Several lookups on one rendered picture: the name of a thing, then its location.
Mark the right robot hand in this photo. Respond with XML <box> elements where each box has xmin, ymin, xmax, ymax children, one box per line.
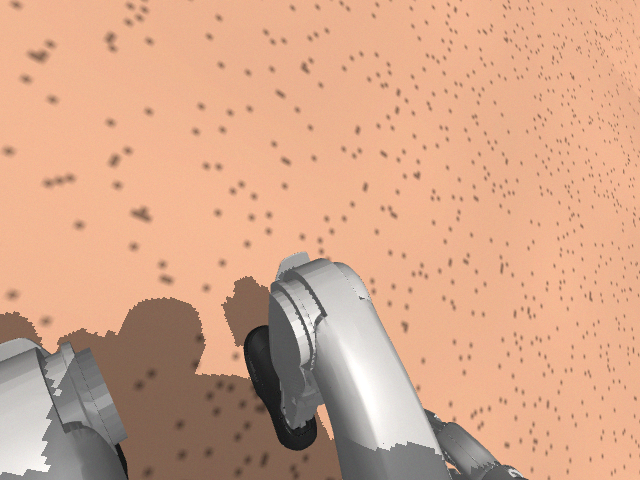
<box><xmin>423</xmin><ymin>408</ymin><xmax>501</xmax><ymax>480</ymax></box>

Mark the right robot foot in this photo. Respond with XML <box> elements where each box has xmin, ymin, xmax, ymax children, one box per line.
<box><xmin>244</xmin><ymin>325</ymin><xmax>317</xmax><ymax>451</ymax></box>

